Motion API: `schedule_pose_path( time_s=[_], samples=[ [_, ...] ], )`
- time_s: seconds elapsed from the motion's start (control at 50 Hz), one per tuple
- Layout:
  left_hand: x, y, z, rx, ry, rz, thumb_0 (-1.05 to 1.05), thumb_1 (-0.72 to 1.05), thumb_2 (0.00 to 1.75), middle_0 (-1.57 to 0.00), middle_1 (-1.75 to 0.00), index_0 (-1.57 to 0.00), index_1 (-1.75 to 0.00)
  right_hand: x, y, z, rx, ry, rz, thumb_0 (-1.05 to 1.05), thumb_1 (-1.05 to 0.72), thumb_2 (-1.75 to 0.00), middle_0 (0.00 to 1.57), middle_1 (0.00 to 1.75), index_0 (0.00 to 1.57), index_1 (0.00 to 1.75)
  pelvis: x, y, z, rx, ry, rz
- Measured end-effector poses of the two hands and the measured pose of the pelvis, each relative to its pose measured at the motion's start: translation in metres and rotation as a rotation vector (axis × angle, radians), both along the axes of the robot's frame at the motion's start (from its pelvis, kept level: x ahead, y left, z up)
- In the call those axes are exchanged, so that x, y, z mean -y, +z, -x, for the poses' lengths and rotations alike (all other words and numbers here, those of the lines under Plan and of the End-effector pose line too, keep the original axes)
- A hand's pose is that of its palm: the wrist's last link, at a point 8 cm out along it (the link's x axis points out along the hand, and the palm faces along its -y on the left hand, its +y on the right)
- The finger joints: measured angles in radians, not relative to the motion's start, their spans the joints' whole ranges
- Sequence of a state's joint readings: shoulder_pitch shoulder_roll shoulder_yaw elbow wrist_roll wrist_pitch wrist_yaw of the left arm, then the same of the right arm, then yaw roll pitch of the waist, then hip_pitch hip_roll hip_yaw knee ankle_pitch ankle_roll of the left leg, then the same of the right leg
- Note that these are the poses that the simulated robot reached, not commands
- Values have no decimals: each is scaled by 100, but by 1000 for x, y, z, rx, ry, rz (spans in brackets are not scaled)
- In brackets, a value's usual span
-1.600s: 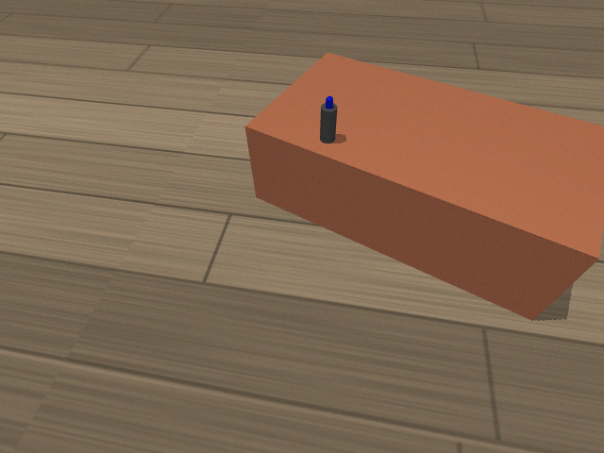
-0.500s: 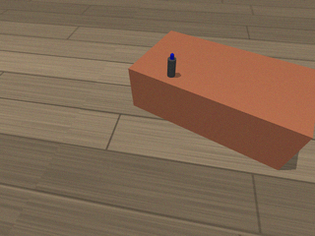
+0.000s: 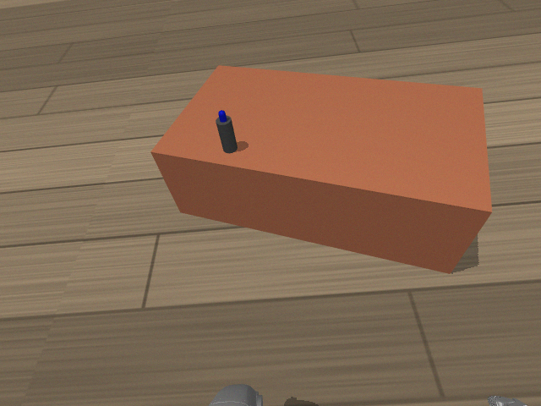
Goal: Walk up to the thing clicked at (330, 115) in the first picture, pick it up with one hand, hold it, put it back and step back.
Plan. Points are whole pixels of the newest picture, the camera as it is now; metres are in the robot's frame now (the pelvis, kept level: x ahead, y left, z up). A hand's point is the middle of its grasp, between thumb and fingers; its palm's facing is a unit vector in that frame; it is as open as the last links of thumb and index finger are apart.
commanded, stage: walk up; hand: left
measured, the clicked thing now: (226, 130) +1.03 +0.24 -0.29
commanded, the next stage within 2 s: none
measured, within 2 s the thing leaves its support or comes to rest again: neither
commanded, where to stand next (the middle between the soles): +0.58 +0.16 m, yaw -18 degrees
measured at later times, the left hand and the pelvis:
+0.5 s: hand (115, 286) +0.35 +0.36 -0.13, palm faces -0.21 -0.88 -0.42, open 7.3 cm; pelvis +0.21 +0.09 +0.00, yaw -9 degrees
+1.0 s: hand (97, 237) +0.48 +0.46 -0.14, palm faces -0.23 -0.85 -0.48, open 7.4 cm; pelvis +0.39 +0.17 -0.02, yaw -14 degrees
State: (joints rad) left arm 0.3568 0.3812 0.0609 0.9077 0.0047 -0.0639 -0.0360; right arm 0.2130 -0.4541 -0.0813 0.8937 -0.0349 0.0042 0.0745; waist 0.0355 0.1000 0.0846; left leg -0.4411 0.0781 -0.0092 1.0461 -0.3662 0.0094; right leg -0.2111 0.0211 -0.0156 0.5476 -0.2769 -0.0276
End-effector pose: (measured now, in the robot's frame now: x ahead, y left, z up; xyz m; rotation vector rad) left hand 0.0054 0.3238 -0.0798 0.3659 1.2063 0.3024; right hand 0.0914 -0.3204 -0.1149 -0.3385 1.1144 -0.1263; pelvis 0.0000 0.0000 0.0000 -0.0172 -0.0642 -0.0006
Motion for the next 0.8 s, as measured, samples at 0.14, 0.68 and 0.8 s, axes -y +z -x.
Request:
schedule_pose_path(
  time_s=[0.14, 0.68, 0.8],
  samples=[
    [-17, -7, -65, -4, -64, 28, 0, 90, 90, -20, -30, -21, -30, -20, 10, -46, 6, -18, 6, 1, -90, -90, 20, 30, 20, 30, -23, 0, -59, -18, -49, 14],
    [-64, -5, -434, 198, -371, -24, 0, 90, 90, -20, -30, -21, -30, -96, -17, -148, -83, -268, -7, 1, -90, -90, 20, 30, 20, 30, -91, -20, -281, -4, -190, -9],
    [-82, 1, -444, 159, -331, -29, 0, 90, 90, -20, -30, -21, -30, -109, -15, -207, -54, -236, -23, 1, -90, -90, 20, 30, 20, 30, -107, -12, -317, -5, -209, 5]
  ],
)
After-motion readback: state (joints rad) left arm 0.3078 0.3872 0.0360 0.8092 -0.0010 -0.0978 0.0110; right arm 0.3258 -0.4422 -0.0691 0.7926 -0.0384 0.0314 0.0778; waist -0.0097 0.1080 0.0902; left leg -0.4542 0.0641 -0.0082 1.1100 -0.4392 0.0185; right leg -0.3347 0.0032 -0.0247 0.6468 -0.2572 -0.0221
